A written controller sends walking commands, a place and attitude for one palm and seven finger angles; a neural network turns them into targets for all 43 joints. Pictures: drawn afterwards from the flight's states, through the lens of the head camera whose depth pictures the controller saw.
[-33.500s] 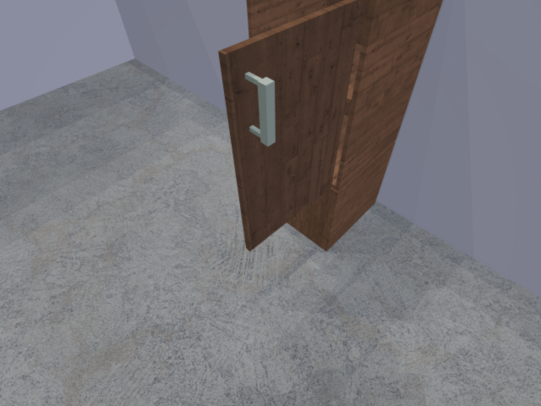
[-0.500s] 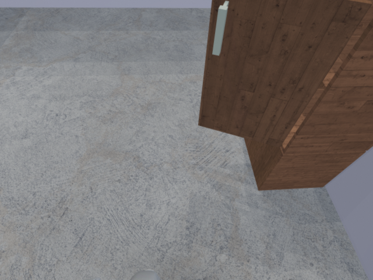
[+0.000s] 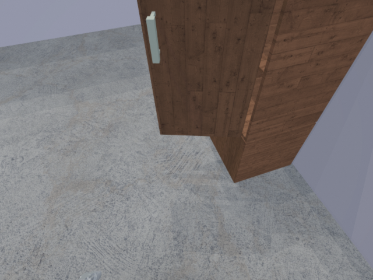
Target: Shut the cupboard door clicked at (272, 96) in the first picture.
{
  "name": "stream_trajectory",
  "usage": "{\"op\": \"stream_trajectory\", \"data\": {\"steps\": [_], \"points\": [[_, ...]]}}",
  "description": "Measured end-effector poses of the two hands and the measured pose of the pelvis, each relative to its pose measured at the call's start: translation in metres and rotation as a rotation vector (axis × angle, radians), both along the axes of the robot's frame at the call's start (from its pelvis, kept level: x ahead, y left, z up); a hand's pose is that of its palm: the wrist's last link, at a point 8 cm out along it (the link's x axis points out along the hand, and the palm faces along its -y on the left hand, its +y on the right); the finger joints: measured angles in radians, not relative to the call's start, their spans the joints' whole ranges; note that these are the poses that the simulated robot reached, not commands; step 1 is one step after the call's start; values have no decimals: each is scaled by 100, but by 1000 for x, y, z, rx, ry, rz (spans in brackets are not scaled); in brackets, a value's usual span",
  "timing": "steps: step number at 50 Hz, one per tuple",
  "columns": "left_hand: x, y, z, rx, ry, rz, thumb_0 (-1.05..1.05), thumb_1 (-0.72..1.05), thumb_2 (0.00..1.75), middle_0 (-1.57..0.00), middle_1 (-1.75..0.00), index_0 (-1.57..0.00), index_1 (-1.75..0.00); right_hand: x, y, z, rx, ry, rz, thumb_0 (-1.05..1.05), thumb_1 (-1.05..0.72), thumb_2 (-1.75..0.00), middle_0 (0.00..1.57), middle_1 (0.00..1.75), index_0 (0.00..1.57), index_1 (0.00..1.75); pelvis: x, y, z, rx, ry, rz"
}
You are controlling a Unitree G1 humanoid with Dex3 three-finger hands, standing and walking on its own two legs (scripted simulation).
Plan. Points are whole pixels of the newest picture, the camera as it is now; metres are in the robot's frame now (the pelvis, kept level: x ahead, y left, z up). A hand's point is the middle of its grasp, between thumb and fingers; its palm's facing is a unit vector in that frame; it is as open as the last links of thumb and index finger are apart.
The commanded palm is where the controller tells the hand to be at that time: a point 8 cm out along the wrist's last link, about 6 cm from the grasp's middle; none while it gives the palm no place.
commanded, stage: take the last steps up to it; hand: left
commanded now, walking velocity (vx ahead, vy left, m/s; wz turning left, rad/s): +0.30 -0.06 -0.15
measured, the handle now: (154, 37) +0.74 +0.12 +0.15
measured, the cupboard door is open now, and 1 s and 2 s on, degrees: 68 68 68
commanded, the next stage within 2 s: come to a stop and stand still in 0.76 s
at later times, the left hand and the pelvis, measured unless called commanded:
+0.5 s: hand out of the picture +0.13 +0.20 -0.16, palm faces -0.03 -0.99 -0.15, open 7.4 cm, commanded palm none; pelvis +0.10 +0.01 +0.02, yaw -4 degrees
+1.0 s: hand (159, 209) +0.33 +0.10 -0.15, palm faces -0.06 -0.97 -0.23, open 7.2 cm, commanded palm none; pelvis +0.26 -0.08 +0.02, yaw -5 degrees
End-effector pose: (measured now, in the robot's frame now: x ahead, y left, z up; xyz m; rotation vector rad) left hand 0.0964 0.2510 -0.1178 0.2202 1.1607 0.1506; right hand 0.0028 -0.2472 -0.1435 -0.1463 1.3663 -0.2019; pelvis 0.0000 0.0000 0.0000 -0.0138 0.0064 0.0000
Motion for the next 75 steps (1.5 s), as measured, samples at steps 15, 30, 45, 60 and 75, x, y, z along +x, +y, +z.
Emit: {"op": "stream_trajectory", "data": {"steps": [15,30,45,60,75], "points": [[-34,-14,-22,-92,153,64,0,92,89,-21,-30,-20,-30,63,3,23,-30,-80,31,1,-91,-90,20,30,20,30,45,5,7,-15,2,-14],[99,-18,-6,-81,119,-35,0,91,90,-20,-30,-19,-30,55,32,26,35,90,-91,1,-90,-90,20,30,21,30,130,-2,18,6,-5,-79],[222,-101,-2,-28,49,-42,-1,94,89,-21,-30,-20,-30,175,-44,2,80,103,-124,1,-91,-90,20,30,20,30,233,-74,10,24,-6,-90],[229,-87,-16,-51,166,27,0,92,89,-21,-30,-20,-30,358,-52,20,1,-149,3,1,-91,-90,19,30,20,30,286,-58,10,9,-6,-85],[239,-31,-22,-32,182,-12,0,91,90,-20,-30,-20,-30,315,-21,38,-77,-106,-3,1,-90,-90,20,30,21,30,269,-31,15,-42,17,-103]]}}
